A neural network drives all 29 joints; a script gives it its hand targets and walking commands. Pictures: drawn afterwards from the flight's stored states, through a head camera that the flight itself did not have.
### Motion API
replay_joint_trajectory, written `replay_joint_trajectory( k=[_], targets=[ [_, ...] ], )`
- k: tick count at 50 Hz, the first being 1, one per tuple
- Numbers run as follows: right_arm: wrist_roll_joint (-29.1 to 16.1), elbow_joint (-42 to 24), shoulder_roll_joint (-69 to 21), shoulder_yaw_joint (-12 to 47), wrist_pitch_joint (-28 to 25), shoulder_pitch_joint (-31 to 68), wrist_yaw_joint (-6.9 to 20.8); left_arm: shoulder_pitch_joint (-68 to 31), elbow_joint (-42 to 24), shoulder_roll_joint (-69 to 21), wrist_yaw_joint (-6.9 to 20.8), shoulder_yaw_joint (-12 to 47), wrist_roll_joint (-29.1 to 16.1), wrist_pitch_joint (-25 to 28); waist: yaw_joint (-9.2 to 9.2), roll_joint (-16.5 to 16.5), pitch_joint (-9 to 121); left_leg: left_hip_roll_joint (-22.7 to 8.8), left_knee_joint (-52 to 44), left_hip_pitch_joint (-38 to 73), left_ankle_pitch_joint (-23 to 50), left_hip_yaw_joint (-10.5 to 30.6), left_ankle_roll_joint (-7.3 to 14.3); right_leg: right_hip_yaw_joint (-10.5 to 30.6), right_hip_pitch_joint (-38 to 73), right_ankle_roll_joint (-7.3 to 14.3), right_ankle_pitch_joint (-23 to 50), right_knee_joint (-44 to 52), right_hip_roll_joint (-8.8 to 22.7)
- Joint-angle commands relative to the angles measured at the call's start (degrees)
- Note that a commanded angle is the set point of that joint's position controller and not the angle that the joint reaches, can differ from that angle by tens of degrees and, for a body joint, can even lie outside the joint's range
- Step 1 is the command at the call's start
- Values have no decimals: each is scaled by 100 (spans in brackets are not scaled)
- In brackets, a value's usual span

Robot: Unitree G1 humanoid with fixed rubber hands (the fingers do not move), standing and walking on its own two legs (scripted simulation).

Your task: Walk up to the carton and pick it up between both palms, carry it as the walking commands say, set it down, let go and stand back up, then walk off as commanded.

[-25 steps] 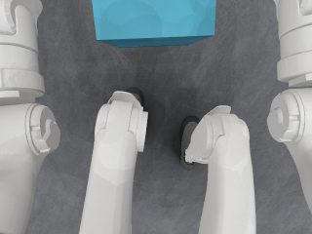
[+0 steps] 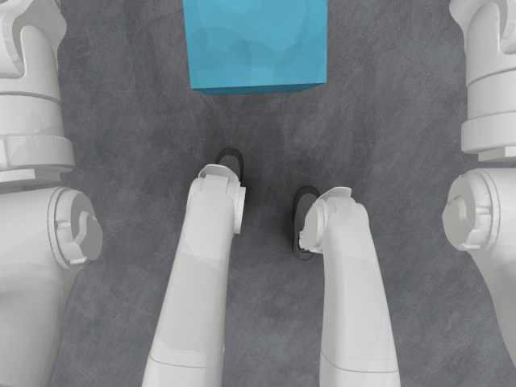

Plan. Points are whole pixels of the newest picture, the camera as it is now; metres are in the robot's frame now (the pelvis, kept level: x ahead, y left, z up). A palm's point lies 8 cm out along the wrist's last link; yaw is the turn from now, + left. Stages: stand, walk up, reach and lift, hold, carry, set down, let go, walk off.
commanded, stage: set down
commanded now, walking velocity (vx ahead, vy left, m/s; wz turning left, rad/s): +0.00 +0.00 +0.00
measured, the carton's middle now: (254, 35) +0.54 +0.08 -0.45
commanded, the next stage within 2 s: let go in 0.32 s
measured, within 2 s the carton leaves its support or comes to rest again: neither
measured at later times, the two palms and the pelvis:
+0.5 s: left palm out of the picture +0.49 +0.28 -0.05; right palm out of the picture +0.56 -0.13 -0.04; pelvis +0.01 +0.01 +0.09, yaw +0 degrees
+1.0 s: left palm out of the picture +0.32 +0.27 +0.06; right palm out of the picture +0.38 -0.18 +0.06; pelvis +0.07 +0.01 +0.15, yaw +1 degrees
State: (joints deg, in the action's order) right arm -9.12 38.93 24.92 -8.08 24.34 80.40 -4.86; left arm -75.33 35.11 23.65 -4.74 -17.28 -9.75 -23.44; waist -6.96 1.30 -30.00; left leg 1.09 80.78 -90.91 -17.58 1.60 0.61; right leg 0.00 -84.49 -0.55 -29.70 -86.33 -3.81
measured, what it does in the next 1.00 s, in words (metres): rises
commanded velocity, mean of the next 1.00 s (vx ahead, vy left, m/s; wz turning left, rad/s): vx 0.00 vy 0.00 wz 0.00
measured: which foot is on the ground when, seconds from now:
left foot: down 0.00-1.00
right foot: down 0.00-1.00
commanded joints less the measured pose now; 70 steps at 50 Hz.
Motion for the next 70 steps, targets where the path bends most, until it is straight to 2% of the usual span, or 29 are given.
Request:
replay_joint_trajectory(
  k=[1,3,5,8,9,10,11,12,14,15,20,22,24,29,30,31,32,33,42,43,44,45,50,54,57,61,63,65,70],
  targets=[
    [136,-593,948,-291,-294,1694,26,-1550,-856,1282,-39,-252,203,270,-166,-38,12256,174,-804,6816,2699,-168,-149,-215,1811,-116,1263,1666,-225],
    [283,-727,1201,-367,-414,1993,77,-1438,-451,957,62,-71,13,338,13,134,11629,111,-1085,6424,2367,-96,-164,-131,1701,-85,964,1956,-199],
    [101,-462,729,-132,-464,1924,176,-1529,-599,891,14,10,106,408,-265,63,11677,118,-1328,6869,2517,-70,-130,-159,1825,-141,1095,2042,-189],
    [310,-568,1297,-606,-539,2024,166,-1628,-702,1142,-40,-42,247,389,-28,-308,11873,51,-1647,7801,2176,118,-205,-271,1536,-114,734,2403,-233],
    [183,-755,1214,-292,-496,2125,119,-1793,-1081,1388,-79,-321,280,415,-314,-124,12053,90,-1799,7555,2336,-116,-221,-105,2305,-118,1025,2551,-217],
    [251,102,723,-257,-511,2097,216,-1718,-162,820,22,-26,213,447,-195,-119,10645,50,-1854,6837,2028,-24,-170,-176,1550,-105,717,2587,-193],
    [62,-616,753,-210,-624,2258,245,-1698,-825,1027,26,-238,263,538,-304,-124,11504,34,-1996,7647,2125,72,-173,-179,1991,-125,893,2687,-222],
    [346,-303,1071,-503,-658,1978,159,-1883,-844,926,19,-108,338,562,-47,-430,11716,52,-1922,7564,2329,-79,-223,-88,2284,-40,1081,2780,-185],
    [359,191,650,-329,-671,2107,339,-1695,47,633,112,-40,361,574,-28,-165,10545,-36,-2109,7245,1837,124,-230,-258,1609,-112,646,2862,-185],
    [740,531,909,-585,-687,1453,307,-1198,162,514,146,-87,402,603,245,-21,10825,-32,-2253,7517,1695,113,-285,-231,2036,-65,652,3054,-185],
    [731,-513,686,-616,-711,1087,83,-1012,-745,992,213,-181,754,746,-88,-463,12098,95,-1964,8541,3423,-43,-228,-145,2528,-166,1853,3102,-218],
    [878,-1142,771,-695,-663,894,-34,-700,-1223,846,197,146,597,672,224,-310,12652,133,-1938,9013,3504,-26,-206,-283,2683,-214,1763,3050,-270],
    [672,-1618,221,-302,-586,-43,-195,380,-1428,1040,325,95,687,688,-177,-242,12755,140,-2068,9234,4089,7,-64,-83,3265,-238,2221,3142,-221],
    [880,-2920,-48,-409,-525,-1228,-447,1653,-2607,1304,512,212,649,564,50,-387,12776,102,-2248,10000,4129,37,-34,-103,3881,-250,2346,3352,-186],
    [786,-2368,-33,-427,-469,-1036,-418,1175,-2416,1126,557,346,499,540,155,-557,11492,27,-2372,9685,3984,145,-51,-59,3139,-207,1852,3487,-150],
    [938,-3375,-153,-294,-551,-2085,-420,2533,-2957,1064,609,324,628,553,106,-330,12511,36,-2344,10568,4257,224,-14,35,3975,-171,2268,3647,-144],
    [841,-2967,-157,-393,-598,-1011,-398,1655,-2569,1146,677,320,383,540,228,-223,10867,-66,-2423,9482,3459,236,51,9,3156,-233,1563,3592,-122],
    [995,-2933,-380,-346,-621,-2618,-397,2942,-2783,884,681,356,614,641,127,-420,11147,-40,-2668,10094,3637,250,-74,-37,3838,-217,1885,3695,-159],
    [1150,-2539,-464,-613,-1478,-3473,-57,4003,-2504,398,867,515,763,1421,202,-374,7776,-164,-3402,9194,2818,469,-118,134,3306,-105,1276,4513,-52],
    [1226,-2173,-1036,-231,-1481,-5483,5,5865,-2172,-41,907,684,994,1460,197,-270,7981,-96,-3636,9672,2853,353,-65,114,4418,-123,1709,4712,-20],
    [1162,-1729,-879,-390,-1560,-4788,52,5173,-1549,24,981,687,815,1459,451,-23,6537,-188,-3721,8688,1818,328,1,62,3604,-85,893,4814,-4],
    [1222,-2431,-986,-184,-1671,-6407,107,6539,-2477,-177,948,917,892,1622,383,-167,8043,-96,-3822,9724,2289,321,-107,83,4904,-38,1659,4789,-52],
    [1289,-1539,-975,-405,-1985,-6148,420,6313,-1799,-255,803,1046,1046,1866,448,-513,5166,-122,-4587,8790,766,197,-103,-4,4555,5,552,5389,165],
    [1299,-1937,-1063,-48,-2213,-7725,567,7941,-1929,-485,839,1142,1133,2025,390,-156,5038,-35,-4894,9211,1084,-58,-144,-46,5668,13,1034,5743,131],
    [1220,-2028,-982,-92,-2362,-7676,625,7692,-2300,-464,814,1134,1136,2181,491,-384,4459,-25,-4963,9308,1791,28,-155,60,5597,75,1436,5948,169],
    [1301,-2335,-784,44,-2455,-7998,664,7994,-2323,-341,812,1122,1169,2231,553,178,3612,120,-5028,9662,1401,-102,-228,134,5522,144,1045,6510,371],
    [1182,-2236,-951,106,-2363,-8646,721,8454,-2487,-474,823,1182,1148,2197,492,-226,3814,100,-5261,9999,1644,-70,-209,91,6264,107,1487,6429,260],
    [1233,-2338,-892,132,-2342,-8696,717,8621,-2094,-535,855,1202,1063,2120,587,255,3332,45,-5339,10114,1365,-140,-193,175,5819,143,1096,6745,414],
    [1102,-2444,-892,230,-2301,-8817,754,8550,-2253,-364,849,1156,1245,2024,546,311,2893,240,-5103,10643,1668,-116,-224,228,5611,164,1151,6931,546]
  ],
)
